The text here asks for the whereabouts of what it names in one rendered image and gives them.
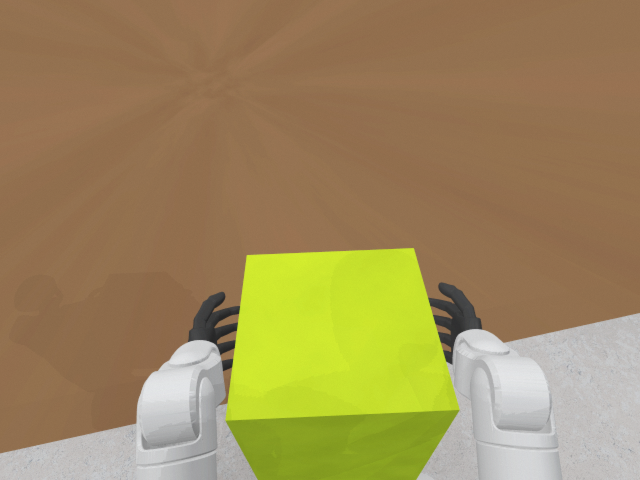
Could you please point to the robot right hand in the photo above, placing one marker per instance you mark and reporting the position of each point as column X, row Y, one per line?
column 463, row 313

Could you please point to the robot right forearm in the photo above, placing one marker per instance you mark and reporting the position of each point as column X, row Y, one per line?
column 512, row 409

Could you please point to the robot left hand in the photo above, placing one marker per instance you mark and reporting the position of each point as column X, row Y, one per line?
column 205, row 321

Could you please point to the robot left forearm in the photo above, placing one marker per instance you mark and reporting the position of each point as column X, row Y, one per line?
column 176, row 431

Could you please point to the carton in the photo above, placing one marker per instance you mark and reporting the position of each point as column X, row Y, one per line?
column 338, row 370

